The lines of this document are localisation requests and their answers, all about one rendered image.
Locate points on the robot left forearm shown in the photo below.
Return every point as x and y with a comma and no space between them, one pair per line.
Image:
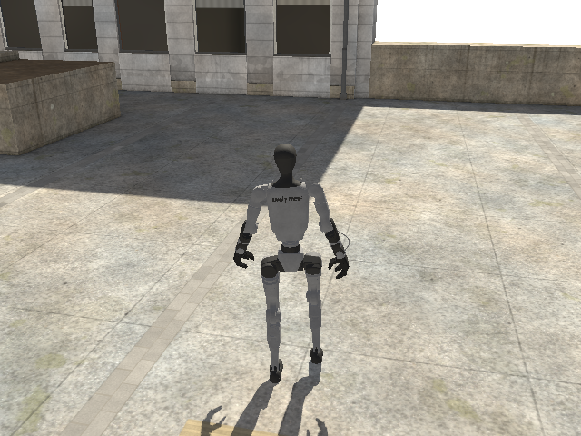
243,241

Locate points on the right robot upper arm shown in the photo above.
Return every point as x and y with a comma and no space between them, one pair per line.
315,190

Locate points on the robot right forearm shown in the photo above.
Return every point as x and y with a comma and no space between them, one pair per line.
335,242

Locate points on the robot right foot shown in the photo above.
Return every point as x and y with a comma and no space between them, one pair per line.
316,357

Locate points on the left robot upper arm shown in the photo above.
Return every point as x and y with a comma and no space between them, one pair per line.
258,194

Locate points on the left robot hand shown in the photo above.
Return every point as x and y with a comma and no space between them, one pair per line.
237,258

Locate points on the right robot hand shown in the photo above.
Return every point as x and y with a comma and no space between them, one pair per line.
343,264

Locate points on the humanoid robot torso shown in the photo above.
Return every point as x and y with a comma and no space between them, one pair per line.
289,217

